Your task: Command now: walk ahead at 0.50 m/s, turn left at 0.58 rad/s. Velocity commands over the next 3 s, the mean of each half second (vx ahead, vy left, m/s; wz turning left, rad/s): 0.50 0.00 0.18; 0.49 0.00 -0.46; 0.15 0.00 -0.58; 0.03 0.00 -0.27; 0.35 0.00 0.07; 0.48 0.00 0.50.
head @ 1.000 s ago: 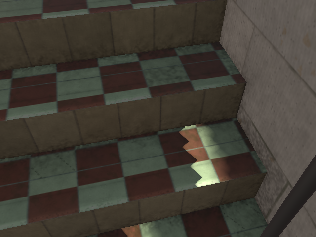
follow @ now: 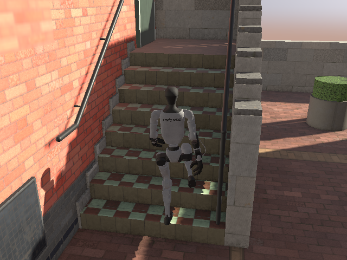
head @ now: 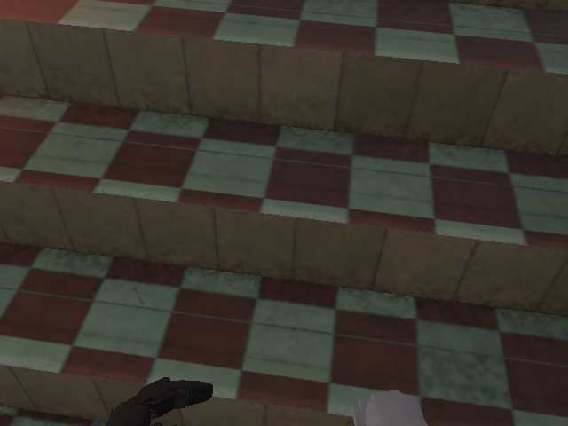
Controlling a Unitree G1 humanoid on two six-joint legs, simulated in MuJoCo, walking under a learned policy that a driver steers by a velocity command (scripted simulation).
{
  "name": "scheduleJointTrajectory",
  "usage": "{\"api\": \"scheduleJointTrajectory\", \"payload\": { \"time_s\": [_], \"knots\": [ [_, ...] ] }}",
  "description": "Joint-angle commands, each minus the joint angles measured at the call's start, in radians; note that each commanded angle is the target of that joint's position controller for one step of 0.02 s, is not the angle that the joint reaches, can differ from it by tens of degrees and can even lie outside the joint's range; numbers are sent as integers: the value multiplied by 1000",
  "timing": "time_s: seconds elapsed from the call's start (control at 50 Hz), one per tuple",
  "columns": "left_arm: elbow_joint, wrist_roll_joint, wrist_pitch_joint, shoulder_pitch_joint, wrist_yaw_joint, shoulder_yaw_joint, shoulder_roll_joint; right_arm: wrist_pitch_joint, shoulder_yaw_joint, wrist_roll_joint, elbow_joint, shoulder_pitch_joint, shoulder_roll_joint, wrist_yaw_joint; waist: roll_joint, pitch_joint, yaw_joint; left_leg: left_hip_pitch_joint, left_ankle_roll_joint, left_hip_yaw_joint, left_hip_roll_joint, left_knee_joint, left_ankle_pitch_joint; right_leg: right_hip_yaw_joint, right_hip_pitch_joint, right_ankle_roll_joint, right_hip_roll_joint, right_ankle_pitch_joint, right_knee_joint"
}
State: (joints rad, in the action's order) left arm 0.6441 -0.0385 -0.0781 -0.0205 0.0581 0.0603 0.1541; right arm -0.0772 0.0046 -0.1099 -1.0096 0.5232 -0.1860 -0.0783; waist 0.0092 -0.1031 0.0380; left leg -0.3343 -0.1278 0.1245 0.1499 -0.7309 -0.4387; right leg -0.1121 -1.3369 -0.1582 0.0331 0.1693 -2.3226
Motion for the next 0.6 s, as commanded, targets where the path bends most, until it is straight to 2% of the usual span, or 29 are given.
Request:
{"api": "scheduleJointTrajectory", "payload": {
  "time_s": [0.02, 0.04, 0.06, 0.08, 0.1, 0.12, 0.14, 0.16, 0.18, 0.2, 0.22, 0.24, 0.26, 0.28, 0.3, 0.32, 0.34, 0.38, 0.4, 0.42, 0.44, 0.46, 0.48, 0.5, 0.52, 0.54, 0.56, 0.58, 0.6],
  "knots": [
    [-32, 1, -11, 101, 4, 19, 8, -14, -18, -35, -51, 117, -26, -17, -1, 143, -40, 112, -95, 299, -212, 286, 179, 62, -288, -31, -46, 7, -6],
    [-92, 25, 7, 201, -4, 13, 38, -25, -5, -32, -11, 31, -84, -24, -19, 125, -40, -78, -69, 232, -173, 375, 177, 132, -68, -12, -83, -94, 271],
    [-126, 20, 32, 284, -1, 9, 38, -36, -7, -5, -1, 41, -84, -9, 58, 96, -10, -217, -97, 234, -159, 463, 212, 199, 92, 28, -95, -166, 378],
    [-198, 11, 68, 428, 15, 23, -9, -29, -10, 33, 12, 26, -86, -5, 87, 84, -6, -407, -146, 257, -205, 627, 345, 293, 335, 57, -84, -52, 520],
    [-207, 6, 99, 451, 28, 34, -46, -20, -17, 47, 13, 36, -88, -12, 82, 60, -27, -424, -184, 241, -252, 658, 612, 348, 507, 86, -41, 85, 681],
    [-176, 1, 122, 382, 45, 28, -45, -38, -10, 76, 3, 53, -132, -26, 197, 47, -70, -309, -233, 248, -325, 612, 1213, 364, 613, 129, 15, 183, 791],
    [-131, 9, 143, 276, 52, 12, 8, -56, 4, 95, -5, 71, -183, -38, 169, 9, -82, -5, -198, 211, -378, 533, 1651, 354, 552, 139, 37, 129, 920],
    [-130, 9, 151, 225, 47, -5, 60, -64, 30, 120, -30, 81, -242, -51, 227, -10, -119, 275, -187, 187, -416, 454, 1983, 352, 480, 134, 71, 189, 1143],
    [-105, 7, 142, 149, 33, -23, 88, -60, 58, 112, -45, 83, -267, -55, 245, -57, -136, 457, -180, 158, -432, 328, 2247, 357, 516, 126, 102, 205, 1308],
    [20, 24, 128, -168, 13, -52, 121, -55, 63, 49, -68, 90, -231, -74, 166, -222, -199, 329, -139, 111, -400, 52, 2426, 199, 895, 42, 70, 49, 1300],
    [132, 43, 123, -371, 6, -56, 142, -48, 41, -17, -82, 188, -117, -94, -74, -456, -179, -26, -84, 160, -321, -159, 2029, -193, 1372, -146, -48, 46, 1434],
    [215, 0, 128, -556, -9, -67, 133, -19, 32, -13, -86, 56, -45, -97, -336, -351, -303, -408, 11, 178, -95, -588, 649, -616, 1504, -291, -254, 185, 1749],
    [212, -50, 99, -545, -28, -69, 133, -7, 51, 66, -68, -105, -69, -97, -198, -113, -322, -642, -31, 210, -32, -937, 523, -724, 1289, -222, -276, 540, 1892],
    [242, -29, 64, -430, -24, -70, 128, -3, 59, 96, -36, -209, -72, -66, -129, 38, -250, -827, -72, 190, -45, -1166, 493, -637, 1174, -230, -289, 509, 1862],
    [299, -23, 41, -363, -14, -45, 13, 4, 65, 88, -1, -281, -76, -27, 52, 10, -178, -852, -134, 195, -49, -1203, 460, -536, 1120, -220, -277, 356, 1863],
    [355, -10, 26, -329, -1, -23, -68, 8, 59, 67, 55, -322, -59, -2, 122, -4, -113, -878, -171, 199, -48, -1234, 431, -427, 1078, -196, -254, 212, 1861],
    [453, 36, -3, -391, -66, -74, -34, -16, -3, 48, 249, -398, 155, 52, 73, 64, -6, -766, -70, 52, -69, -1341, 236, -322, 1012, -81, -241, 382, 1929],
    [477, 28, -52, -348, -82, -65, -64, -17, -39, 59, 260, -331, 209, 66, 66, 157, 63, -886, -50, -5, -150, -1332, 230, -130, 949, -16, -185, 282, 1958],
    [426, -60, -16, -219, -15, -20, -154, 41, -32, 85, 229, -387, 39, 34, 42, 12, 20, -948, -150, 8, -133, -1180, 256, 24, 935, -35, -109, 77, 1934],
    [366, -73, -15, -147, 20, -31, -104, 52, -21, 85, 277, -427, 0, 31, 24, 36, 52, -782, -144, -61, -189, -1021, 224, 61, 766, -41, -79, 5, 1995],
    [343, -67, -15, -164, 18, -41, -15, 48, -29, 75, 307, -467, 4, 20, -102, -2, 74, -643, -123, -128, -169, -1116, 90, 54, 664, -66, -77, -148, 2038],
    [371, -53, -18, -279, 10, -44, 11, 36, -30, 68, 315, -524, -15, 25, -138, -26, 30, -751, -97, -126, -166, -1213, 30, -4, 807, -85, -118, -208, 2052],
    [449, -65, -17, -492, -12, -45, 5, 31, -56, 61, 327, -607, 8, 35, -144, -24, -65, -1072, -92, -83, -188, -1331, -42, -127, 1099, -98, -205, -182, 2025],
    [511, -97, -12, -629, -19, -39, 0, 26, -75, 66, 368, -706, 24, 49, -84, 35, -107, -1331, -116, -40, -215, -1308, -98, -203, 1301, -90, -250, -90, 2002],
    [544, -125, -11, -693, 4, -35, 14, 33, -89, 51, 421, -820, 24, 56, -6, 14, -133, -1351, -117, -86, -248, -1061, 21, -218, 1364, -66, -243, -28, 2009],
    [558, -114, -15, -751, 19, -35, 5, 52, -93, 56, 463, -937, 19, 59, -65, 42, -170, -1338, -132, -108, -275, -970, 17, -228, 1333, -69, -250, -44, 2067],
    [465, -61, -7, -555, 48, -42, 22, 74, -99, 49, 472, -941, 45, 43, -88, 39, -104, -963, -118, -209, -281, -730, 59, -120, 1034, -99, -228, -71, 2200],
    [493, -24, -8, -587, 79, -53, 52, 98, -125, 67, 515, -1066, 83, 28, -141, 71, -115, -628, -81, -177, -248, -659, -147, -123, 717, -104, -244, -35, 2347],
    [428, 8, -39, -519, 87, -52, 122, 98, -116, 86, 466, -910, 104, -1, -236, 10, -22, -363, -22, -279, -170, -833, -24, -98, 679, -142, -291, -516, 2315]
  ]
}}
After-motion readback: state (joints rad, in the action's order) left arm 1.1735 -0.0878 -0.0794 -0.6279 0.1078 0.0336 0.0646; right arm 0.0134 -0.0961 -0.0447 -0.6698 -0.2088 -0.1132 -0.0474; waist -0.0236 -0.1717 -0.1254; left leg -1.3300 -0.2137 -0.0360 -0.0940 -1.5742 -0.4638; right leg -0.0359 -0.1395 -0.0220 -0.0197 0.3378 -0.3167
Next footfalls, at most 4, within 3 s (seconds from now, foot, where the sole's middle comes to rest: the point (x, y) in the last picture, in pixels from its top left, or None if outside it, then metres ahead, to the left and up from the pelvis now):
0.18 right None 0.27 -0.10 -0.57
0.64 left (182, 336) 0.58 0.19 -0.39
1.18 right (337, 180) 0.80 -0.10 -0.21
1.72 left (222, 161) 0.85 0.12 -0.21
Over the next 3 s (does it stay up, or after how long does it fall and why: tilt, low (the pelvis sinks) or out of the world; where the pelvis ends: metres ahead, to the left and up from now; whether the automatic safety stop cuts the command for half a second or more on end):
stays up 1.02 -0.23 0.72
